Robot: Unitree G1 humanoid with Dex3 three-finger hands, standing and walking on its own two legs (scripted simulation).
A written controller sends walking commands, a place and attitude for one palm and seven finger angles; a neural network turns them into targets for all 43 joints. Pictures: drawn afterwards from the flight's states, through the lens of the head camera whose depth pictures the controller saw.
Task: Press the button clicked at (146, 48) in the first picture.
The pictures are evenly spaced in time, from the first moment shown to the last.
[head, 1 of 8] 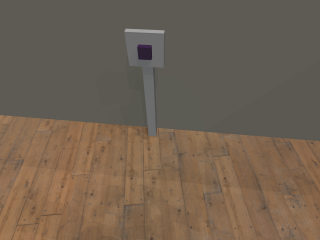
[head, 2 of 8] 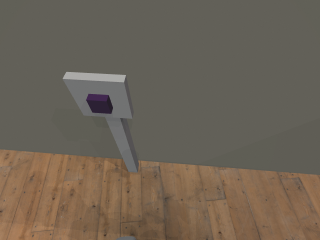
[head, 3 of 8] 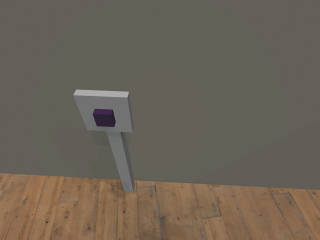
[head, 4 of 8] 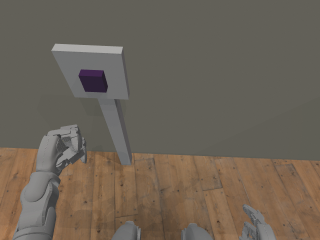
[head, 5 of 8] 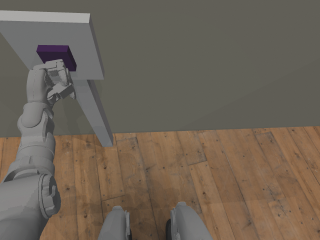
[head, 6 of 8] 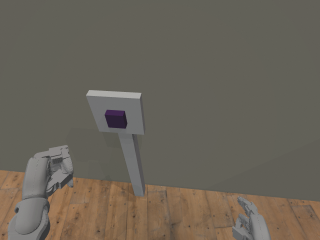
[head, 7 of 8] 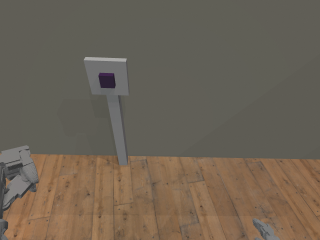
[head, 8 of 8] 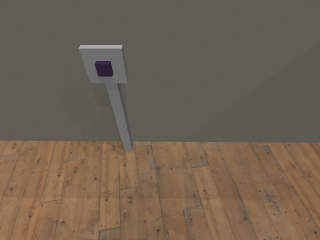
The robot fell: no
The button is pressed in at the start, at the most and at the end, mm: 0 8 0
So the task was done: yes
